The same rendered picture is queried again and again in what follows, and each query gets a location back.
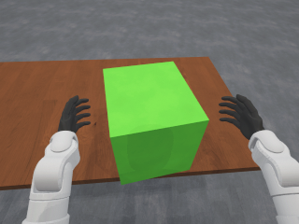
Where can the robot right hand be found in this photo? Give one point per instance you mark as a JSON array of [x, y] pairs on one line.
[[246, 117]]

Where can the robot left hand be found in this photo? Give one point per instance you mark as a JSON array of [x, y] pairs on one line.
[[69, 118]]

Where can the robot left forearm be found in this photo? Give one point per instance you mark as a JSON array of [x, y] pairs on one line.
[[52, 181]]

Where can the robot right forearm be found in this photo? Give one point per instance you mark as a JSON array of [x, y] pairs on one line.
[[281, 174]]

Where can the carton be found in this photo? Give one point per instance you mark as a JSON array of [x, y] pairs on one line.
[[155, 122]]

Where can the table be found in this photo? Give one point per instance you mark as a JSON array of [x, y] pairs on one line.
[[33, 96]]

